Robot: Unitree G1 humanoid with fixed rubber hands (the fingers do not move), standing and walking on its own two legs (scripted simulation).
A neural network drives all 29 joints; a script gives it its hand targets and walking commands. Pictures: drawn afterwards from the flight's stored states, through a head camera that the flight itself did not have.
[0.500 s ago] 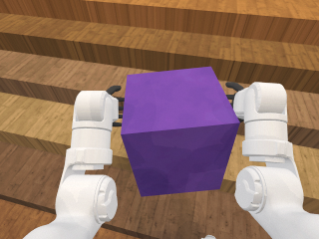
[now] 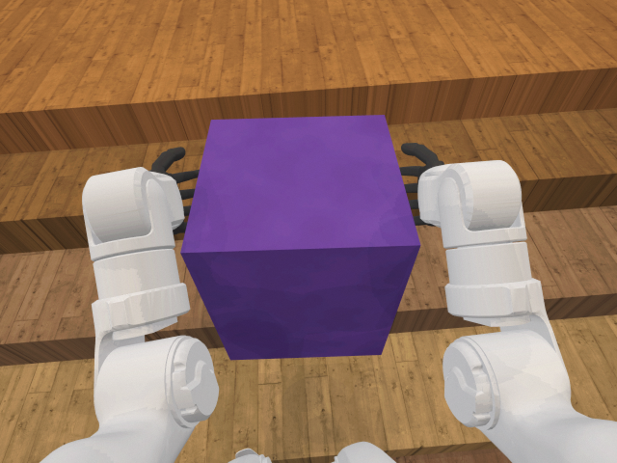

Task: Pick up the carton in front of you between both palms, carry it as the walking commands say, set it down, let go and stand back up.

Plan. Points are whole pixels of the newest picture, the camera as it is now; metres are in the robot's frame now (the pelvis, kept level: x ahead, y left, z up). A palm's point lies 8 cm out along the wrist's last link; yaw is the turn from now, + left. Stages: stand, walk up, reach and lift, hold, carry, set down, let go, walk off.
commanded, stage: carry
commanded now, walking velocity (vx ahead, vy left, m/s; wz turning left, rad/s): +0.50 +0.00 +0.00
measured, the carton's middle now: (302, 245) +0.39 -0.04 +0.07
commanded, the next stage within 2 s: none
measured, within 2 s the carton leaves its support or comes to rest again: neither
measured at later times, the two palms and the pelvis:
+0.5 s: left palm out of the picture +0.66 +0.13 +0.32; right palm out of the picture +0.70 -0.17 +0.33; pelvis +0.30 -0.06 +0.17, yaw -1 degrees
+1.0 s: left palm out of the picture +1.03 +0.10 +0.47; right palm out of the picture +0.98 -0.19 +0.46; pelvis +0.62 +0.01 +0.32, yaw -2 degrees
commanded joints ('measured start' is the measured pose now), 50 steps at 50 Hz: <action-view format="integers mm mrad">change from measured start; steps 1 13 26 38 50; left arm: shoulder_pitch -806 -716 -1062 -860 -824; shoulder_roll -990 -990 -1267 -1060 -1005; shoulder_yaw -489 -533 -673 -491 -498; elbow -125 99 -239 19 -131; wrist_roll -348 -352 -675 -505 -352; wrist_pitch -14 25 -58 28 -23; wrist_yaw -170 -145 -218 -223 -153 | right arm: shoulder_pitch -1060 -908 -830 -796 -1022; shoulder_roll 1213 1050 962 1016 1214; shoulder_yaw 526 379 284 343 472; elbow -329 -64 -106 68 -285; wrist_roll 586 453 276 348 555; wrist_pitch -47 31 -3 53 -41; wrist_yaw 282 311 235 221 284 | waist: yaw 86 146 213 110 100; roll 93 216 67 -251 63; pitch -626 -377 -511 -544 -573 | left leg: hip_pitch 731 366 -355 171 711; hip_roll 300 176 74 3 329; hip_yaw -648 -68 -276 107 -547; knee -426 -856 847 282 -484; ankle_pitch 193 486 39 172 192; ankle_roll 163 111 23 62 162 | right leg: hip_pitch -357 -144 591 433 -416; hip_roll -47 -92 -315 -201 -70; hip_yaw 25 -334 244 -312 -54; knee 157 -407 -1272 -1418 4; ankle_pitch -54 -129 -68 1303 -127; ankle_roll -56 -83 -164 -115 -62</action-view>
